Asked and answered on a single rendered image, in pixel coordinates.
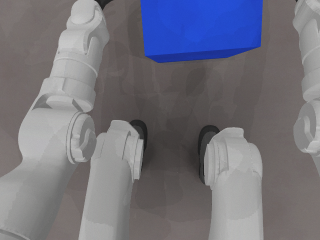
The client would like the robot right upper arm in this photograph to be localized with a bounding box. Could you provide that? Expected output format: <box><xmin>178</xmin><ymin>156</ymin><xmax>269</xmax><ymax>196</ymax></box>
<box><xmin>293</xmin><ymin>97</ymin><xmax>320</xmax><ymax>177</ymax></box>

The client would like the robot left upper arm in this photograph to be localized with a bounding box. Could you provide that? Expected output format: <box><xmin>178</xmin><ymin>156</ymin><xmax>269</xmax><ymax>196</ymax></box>
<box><xmin>0</xmin><ymin>108</ymin><xmax>97</xmax><ymax>240</ymax></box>

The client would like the robot left shin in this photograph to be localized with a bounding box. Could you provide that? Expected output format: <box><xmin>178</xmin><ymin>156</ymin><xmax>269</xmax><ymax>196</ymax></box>
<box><xmin>90</xmin><ymin>120</ymin><xmax>138</xmax><ymax>166</ymax></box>

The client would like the carton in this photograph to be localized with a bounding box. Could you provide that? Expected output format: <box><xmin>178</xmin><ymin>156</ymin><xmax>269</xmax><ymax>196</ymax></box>
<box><xmin>140</xmin><ymin>0</ymin><xmax>263</xmax><ymax>63</ymax></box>

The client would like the robot right foot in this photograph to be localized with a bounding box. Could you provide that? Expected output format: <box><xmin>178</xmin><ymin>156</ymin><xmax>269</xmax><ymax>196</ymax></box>
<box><xmin>198</xmin><ymin>125</ymin><xmax>220</xmax><ymax>185</ymax></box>

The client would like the right robot forearm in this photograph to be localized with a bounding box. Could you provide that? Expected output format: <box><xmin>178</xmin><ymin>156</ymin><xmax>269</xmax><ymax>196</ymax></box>
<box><xmin>292</xmin><ymin>0</ymin><xmax>320</xmax><ymax>102</ymax></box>

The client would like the left robot forearm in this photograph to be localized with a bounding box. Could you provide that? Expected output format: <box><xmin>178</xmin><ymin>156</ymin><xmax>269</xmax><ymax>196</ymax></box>
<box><xmin>18</xmin><ymin>0</ymin><xmax>110</xmax><ymax>152</ymax></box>

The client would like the robot left hand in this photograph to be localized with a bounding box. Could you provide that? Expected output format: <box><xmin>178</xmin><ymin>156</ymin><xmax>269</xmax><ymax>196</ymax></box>
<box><xmin>94</xmin><ymin>0</ymin><xmax>113</xmax><ymax>10</ymax></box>

